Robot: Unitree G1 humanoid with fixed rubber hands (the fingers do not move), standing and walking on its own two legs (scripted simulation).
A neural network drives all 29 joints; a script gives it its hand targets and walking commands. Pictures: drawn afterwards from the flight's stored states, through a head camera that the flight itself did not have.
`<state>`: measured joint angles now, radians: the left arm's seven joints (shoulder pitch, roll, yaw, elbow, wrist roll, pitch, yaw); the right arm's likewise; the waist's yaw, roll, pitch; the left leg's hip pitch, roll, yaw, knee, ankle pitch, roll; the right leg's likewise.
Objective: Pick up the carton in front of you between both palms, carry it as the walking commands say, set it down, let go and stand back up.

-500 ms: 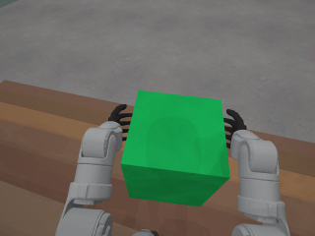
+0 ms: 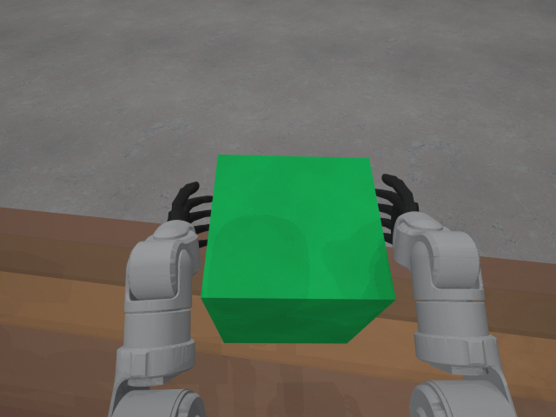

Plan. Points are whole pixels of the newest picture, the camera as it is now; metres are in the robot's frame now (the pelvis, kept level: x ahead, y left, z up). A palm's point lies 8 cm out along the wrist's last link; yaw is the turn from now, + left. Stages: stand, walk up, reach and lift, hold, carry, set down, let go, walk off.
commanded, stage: carry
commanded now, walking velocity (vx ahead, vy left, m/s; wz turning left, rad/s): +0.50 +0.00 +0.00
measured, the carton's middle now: (289, 259) +0.36 -0.01 +0.04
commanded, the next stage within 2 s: none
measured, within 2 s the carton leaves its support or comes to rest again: neither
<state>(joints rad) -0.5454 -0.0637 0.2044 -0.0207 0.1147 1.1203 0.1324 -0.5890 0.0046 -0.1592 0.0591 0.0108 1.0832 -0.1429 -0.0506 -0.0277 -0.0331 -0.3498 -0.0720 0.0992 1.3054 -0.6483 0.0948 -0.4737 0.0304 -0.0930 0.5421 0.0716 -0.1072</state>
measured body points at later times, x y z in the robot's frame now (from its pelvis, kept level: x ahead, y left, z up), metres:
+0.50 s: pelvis +0.34 +0.03 -0.13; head +0.34 +0.03 +0.32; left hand +0.71 +0.18 -0.01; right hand +0.70 -0.12 -0.01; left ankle +0.43 +0.08 -0.85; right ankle +0.17 -0.07 -0.68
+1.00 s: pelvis +0.67 +0.01 -0.24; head +0.68 +0.01 +0.21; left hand +1.03 +0.17 -0.13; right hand +1.04 -0.13 -0.13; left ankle +0.57 +0.11 -0.81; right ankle +0.70 -0.03 -0.95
